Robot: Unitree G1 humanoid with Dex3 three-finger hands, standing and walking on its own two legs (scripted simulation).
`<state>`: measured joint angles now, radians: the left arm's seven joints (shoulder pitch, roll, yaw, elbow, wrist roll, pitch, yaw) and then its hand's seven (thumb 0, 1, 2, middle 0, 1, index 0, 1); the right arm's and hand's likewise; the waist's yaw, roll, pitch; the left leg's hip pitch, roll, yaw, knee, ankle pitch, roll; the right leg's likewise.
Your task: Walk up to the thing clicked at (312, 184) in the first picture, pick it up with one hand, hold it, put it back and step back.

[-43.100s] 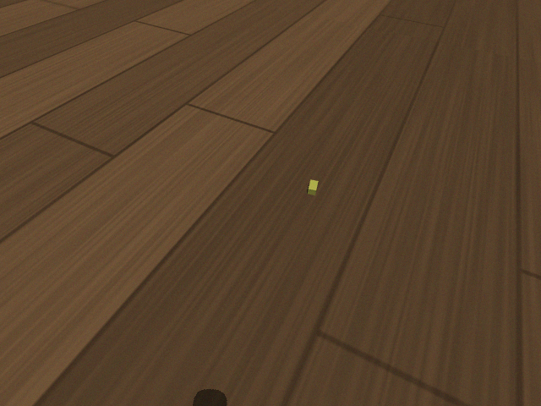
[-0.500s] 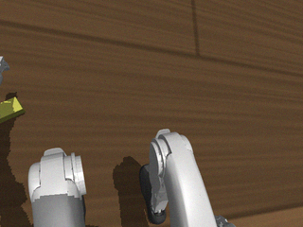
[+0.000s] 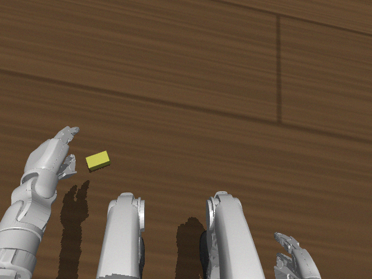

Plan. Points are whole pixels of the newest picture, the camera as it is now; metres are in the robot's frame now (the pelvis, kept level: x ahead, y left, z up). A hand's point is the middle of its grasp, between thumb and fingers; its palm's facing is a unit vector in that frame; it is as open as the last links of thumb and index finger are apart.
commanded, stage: home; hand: left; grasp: from above
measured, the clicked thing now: (98, 160) +0.47 +0.28 -0.44
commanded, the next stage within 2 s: none
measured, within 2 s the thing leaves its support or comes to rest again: neither
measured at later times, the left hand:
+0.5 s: hand (35, 213) +0.25 +0.20 +0.10, palm faces +0.08 -0.95 -0.29, open 7.4 cm
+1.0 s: hand out of the picture +0.22 +0.19 +0.21, palm faces +0.15 -0.97 -0.20, open 7.4 cm
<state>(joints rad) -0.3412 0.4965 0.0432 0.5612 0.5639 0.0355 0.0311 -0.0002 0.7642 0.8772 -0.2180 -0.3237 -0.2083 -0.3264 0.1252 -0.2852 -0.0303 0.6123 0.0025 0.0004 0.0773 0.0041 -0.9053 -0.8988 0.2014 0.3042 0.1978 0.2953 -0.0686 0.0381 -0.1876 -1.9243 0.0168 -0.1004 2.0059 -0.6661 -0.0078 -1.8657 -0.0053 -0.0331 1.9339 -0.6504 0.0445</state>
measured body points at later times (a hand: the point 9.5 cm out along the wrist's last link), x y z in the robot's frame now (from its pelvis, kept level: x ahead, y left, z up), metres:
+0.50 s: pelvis +0.04 +0.00 +0.18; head +0.13 +0.02 +0.62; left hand +0.25 +0.25 +0.12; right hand +0.23 -0.22 +0.10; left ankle +0.08 +0.12 -0.43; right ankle +0.09 -0.14 -0.43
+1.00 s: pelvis +0.08 +0.00 +0.25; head +0.09 +0.00 +0.70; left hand +0.21 +0.24 +0.22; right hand +0.27 -0.23 +0.20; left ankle +0.08 +0.12 -0.43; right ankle +0.09 -0.14 -0.43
